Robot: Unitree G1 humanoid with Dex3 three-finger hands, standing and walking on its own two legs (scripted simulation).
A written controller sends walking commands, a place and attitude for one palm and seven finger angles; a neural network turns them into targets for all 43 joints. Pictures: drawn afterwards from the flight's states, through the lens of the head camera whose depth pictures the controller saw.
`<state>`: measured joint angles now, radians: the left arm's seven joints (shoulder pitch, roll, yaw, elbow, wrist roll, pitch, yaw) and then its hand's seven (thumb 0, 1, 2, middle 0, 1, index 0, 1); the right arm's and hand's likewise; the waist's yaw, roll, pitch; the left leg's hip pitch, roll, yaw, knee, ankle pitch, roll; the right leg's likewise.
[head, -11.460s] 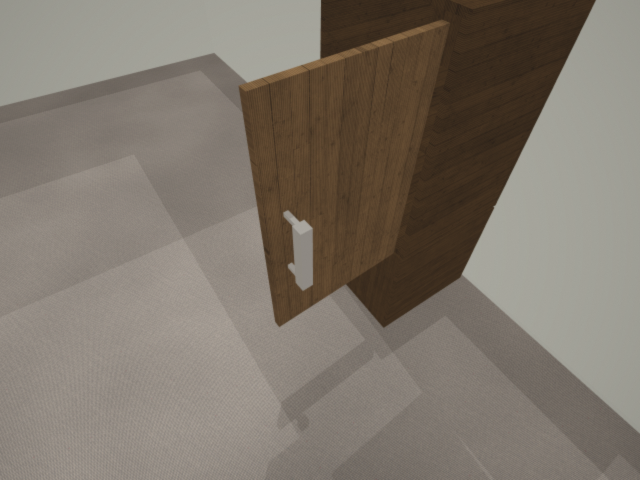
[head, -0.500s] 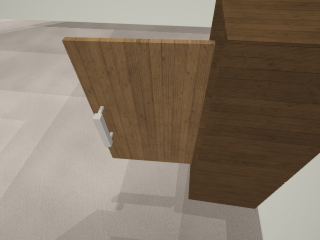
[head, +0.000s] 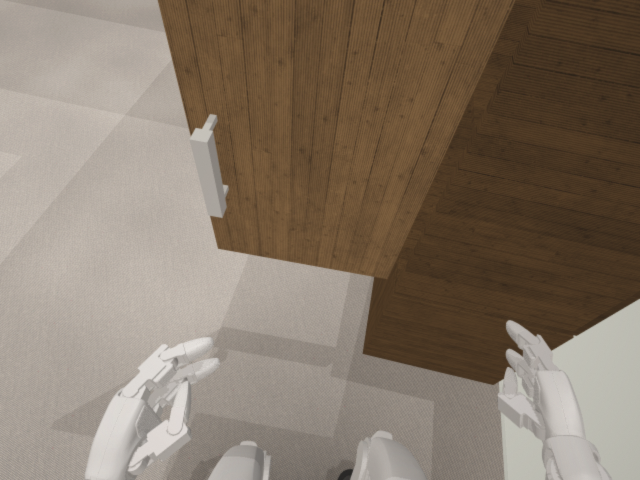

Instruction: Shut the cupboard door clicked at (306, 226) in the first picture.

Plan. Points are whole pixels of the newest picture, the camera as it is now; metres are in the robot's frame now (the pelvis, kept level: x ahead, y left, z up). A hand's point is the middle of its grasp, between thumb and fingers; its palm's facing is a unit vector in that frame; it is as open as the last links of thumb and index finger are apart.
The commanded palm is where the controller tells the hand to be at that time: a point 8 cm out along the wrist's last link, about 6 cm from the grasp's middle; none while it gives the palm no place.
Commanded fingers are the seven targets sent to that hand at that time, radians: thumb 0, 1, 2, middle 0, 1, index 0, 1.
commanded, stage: raise the hand and make a fist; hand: left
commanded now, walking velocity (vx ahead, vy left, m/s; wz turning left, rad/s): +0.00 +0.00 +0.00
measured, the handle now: (214, 168) +0.54 +0.21 +0.02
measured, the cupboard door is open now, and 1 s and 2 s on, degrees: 93 93 93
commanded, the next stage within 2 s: bring the fist close to the handle in 1.50 s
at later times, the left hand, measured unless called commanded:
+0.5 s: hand (132, 399) +0.19 +0.22 +0.03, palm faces +0.03 -1.00 -0.05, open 3.8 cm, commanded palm +0.17 +0.25 +0.02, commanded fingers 0.00 0.90 0.90 -1.04 -1.22 -1.04 -1.22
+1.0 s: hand (158, 384) +0.21 +0.20 +0.01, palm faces -0.13 -0.99 -0.04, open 3.1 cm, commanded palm +0.19 +0.27 +0.02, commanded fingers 0.00 0.90 0.90 -1.30 -1.50 -1.30 -1.50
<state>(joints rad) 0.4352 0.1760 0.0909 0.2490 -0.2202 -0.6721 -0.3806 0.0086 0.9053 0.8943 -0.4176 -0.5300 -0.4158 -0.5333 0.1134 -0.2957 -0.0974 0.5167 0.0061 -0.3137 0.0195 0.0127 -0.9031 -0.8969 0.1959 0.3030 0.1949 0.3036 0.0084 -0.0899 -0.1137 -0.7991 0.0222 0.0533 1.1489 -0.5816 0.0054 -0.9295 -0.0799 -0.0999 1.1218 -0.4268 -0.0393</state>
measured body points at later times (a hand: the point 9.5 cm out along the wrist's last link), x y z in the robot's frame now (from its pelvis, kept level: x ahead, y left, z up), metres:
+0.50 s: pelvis -0.01 +0.03 -0.02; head +0.07 +0.04 +0.42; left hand +0.19 +0.27 +0.03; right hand +0.15 -0.20 -0.11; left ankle -0.01 +0.12 -0.65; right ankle +0.07 -0.10 -0.65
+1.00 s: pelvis +0.00 +0.02 -0.03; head +0.09 +0.04 +0.42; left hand +0.22 +0.25 +0.01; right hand +0.22 -0.19 -0.09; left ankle -0.01 +0.12 -0.65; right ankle +0.07 -0.10 -0.65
